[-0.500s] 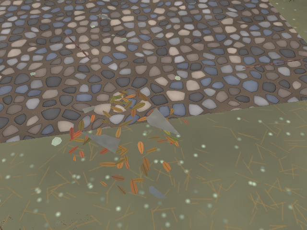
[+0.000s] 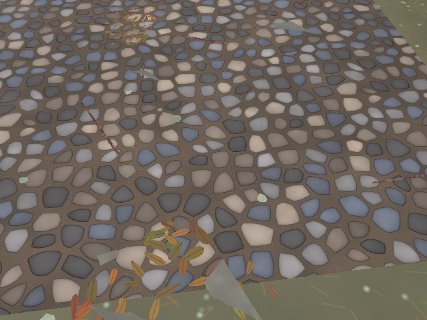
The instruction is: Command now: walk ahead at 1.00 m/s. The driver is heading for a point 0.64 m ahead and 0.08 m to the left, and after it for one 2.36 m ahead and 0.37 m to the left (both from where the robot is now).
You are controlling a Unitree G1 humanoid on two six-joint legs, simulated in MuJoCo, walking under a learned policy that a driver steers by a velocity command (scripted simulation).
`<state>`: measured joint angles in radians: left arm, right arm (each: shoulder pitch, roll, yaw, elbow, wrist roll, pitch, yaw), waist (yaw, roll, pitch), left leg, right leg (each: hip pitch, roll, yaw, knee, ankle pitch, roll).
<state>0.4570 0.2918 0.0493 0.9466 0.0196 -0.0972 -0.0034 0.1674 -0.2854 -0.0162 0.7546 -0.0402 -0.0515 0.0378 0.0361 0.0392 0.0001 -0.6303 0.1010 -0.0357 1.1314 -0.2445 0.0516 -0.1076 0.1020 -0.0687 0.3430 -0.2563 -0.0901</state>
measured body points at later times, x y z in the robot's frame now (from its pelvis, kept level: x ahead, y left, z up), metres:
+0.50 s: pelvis +0.50 +0.03 +0.00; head +0.52 +0.02 +0.45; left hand +0.70 +0.27 -0.08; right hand +0.42 -0.24 -0.14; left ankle +0.41 +0.11 -0.74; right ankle +0.66 -0.12 -0.68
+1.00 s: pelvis +0.73 +0.02 -0.01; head +0.76 +0.04 +0.44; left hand +0.69 +0.30 -0.13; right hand +1.01 -0.15 -0.10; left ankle +0.75 +0.15 -0.71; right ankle +0.81 -0.08 -0.74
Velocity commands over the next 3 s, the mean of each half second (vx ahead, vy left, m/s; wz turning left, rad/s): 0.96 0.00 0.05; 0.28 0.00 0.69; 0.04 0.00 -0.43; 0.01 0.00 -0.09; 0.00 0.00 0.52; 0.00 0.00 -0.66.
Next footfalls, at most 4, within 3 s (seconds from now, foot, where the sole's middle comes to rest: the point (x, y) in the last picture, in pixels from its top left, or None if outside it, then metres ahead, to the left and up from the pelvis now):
0.22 left None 0.45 0.11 -0.78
0.62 right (254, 225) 0.85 -0.07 -0.78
1.06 left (186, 241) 0.78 0.17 -0.78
1.44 right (251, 245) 0.77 -0.06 -0.78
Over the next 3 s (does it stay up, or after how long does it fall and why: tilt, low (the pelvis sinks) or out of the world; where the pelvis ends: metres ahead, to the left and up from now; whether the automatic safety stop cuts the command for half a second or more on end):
stays up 0.76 0.04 0.00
